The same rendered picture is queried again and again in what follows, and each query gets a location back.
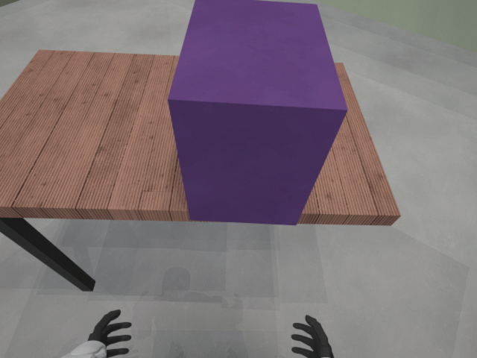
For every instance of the right robot hand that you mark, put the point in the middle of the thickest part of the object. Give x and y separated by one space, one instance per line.
318 343

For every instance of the left robot forearm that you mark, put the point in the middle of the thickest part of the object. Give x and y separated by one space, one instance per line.
90 349

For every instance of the left robot hand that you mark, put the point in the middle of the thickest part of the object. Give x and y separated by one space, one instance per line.
102 329

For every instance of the carton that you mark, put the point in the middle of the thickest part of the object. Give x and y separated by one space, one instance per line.
255 106

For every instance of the table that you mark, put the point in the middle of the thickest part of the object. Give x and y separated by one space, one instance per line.
88 135

